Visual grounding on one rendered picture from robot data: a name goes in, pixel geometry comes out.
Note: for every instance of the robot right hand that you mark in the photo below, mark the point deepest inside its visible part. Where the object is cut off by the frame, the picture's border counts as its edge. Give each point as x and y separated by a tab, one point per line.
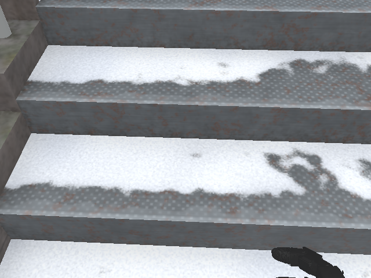
308	261

